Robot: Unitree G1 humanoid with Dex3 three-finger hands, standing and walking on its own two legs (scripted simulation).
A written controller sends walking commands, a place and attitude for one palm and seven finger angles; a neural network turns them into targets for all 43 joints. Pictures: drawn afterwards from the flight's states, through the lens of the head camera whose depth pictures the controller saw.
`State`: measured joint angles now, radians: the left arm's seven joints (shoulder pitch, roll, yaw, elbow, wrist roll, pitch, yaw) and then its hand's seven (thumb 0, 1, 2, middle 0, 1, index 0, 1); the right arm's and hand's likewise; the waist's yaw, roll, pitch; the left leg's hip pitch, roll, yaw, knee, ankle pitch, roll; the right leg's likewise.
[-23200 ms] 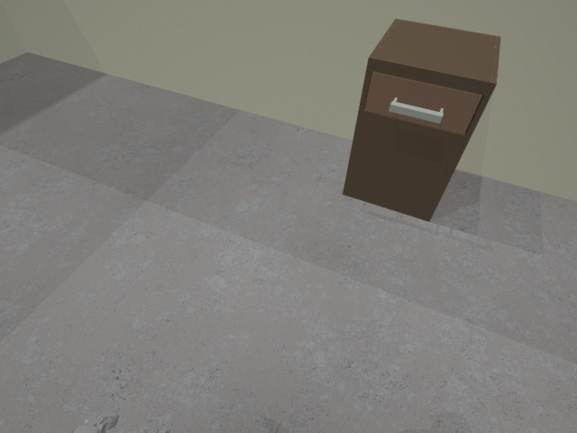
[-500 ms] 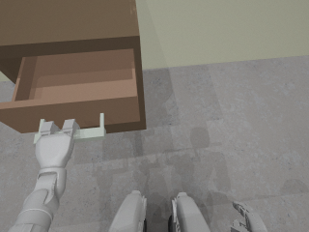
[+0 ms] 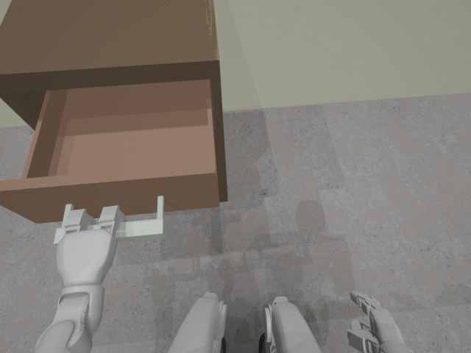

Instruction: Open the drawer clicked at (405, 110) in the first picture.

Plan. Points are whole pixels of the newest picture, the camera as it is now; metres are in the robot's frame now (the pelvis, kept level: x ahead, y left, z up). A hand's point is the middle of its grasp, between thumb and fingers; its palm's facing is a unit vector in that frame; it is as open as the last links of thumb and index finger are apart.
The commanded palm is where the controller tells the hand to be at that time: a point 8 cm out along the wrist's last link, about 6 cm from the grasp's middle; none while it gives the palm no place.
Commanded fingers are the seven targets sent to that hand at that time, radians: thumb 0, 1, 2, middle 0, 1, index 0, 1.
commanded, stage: pull the drawer open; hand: left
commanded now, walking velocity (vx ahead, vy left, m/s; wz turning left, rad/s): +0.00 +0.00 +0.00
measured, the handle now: (113, 219) +0.33 +0.26 -0.06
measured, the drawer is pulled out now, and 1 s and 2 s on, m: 0.21 0.30 0.30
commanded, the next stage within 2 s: open the thumb to release the handle in 1.04 s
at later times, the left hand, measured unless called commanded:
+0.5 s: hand (99, 285) +0.22 +0.26 -0.08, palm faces -0.07 -0.05 -1.00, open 6.4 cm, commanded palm +0.19 +0.26 -0.03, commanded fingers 0.00 0.90 0.90 -0.40 -1.35 -0.40 -1.35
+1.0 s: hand (96, 310) +0.18 +0.25 -0.07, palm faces -0.10 -0.06 -0.99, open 6.4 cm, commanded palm +0.14 +0.25 -0.03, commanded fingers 0.00 0.90 0.90 -0.40 -1.35 -0.40 -1.35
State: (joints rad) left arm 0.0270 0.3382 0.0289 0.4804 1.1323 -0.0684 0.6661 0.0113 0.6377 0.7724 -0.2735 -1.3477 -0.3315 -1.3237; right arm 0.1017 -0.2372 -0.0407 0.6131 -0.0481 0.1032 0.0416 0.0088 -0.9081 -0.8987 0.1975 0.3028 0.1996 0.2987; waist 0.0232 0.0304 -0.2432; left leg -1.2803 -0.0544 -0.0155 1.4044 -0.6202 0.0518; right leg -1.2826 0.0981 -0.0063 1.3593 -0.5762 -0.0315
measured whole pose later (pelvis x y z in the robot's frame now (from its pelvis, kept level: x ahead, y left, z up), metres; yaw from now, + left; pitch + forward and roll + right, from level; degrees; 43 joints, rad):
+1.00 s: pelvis +0.00 -0.02 -0.01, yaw +1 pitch +28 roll +0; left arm 0.35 0.31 0.06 0.27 1.13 -0.16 0.67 0.02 0.64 0.72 -0.26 -1.32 -0.34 -1.31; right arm 0.04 -0.22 -0.02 0.59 -0.07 0.08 0.01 0.01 -0.91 -0.90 0.20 0.30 0.20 0.30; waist 0.07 0.02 -0.26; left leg -1.30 -0.06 -0.01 1.45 -0.65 0.03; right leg -1.31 0.10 -0.01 1.43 -0.61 -0.06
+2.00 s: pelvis -0.01 -0.01 -0.01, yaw +2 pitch +28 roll -1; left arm 0.20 0.31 0.02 0.38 1.15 -0.12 0.69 0.00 -0.49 0.30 -0.30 -1.20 -0.32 -1.20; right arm 0.06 -0.23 -0.03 0.62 -0.07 0.06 -0.01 0.01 -0.91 -0.90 0.20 0.30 0.20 0.30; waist 0.06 0.03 -0.25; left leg -1.31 -0.07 -0.03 1.44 -0.62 0.03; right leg -1.31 0.09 -0.03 1.41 -0.59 -0.05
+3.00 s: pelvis +0.02 -0.01 +0.05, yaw +2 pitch +21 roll -1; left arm 0.33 0.31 -0.02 0.26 1.11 -0.06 0.63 0.00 -0.49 0.30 -0.32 -1.20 -0.32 -1.20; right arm 0.12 -0.23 -0.02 0.56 -0.04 0.10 0.00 0.01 -0.91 -0.90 0.20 0.30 0.20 0.30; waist 0.05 0.04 -0.23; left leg -1.00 -0.06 -0.04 1.20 -0.57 0.04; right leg -1.00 0.09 -0.01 1.17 -0.54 -0.05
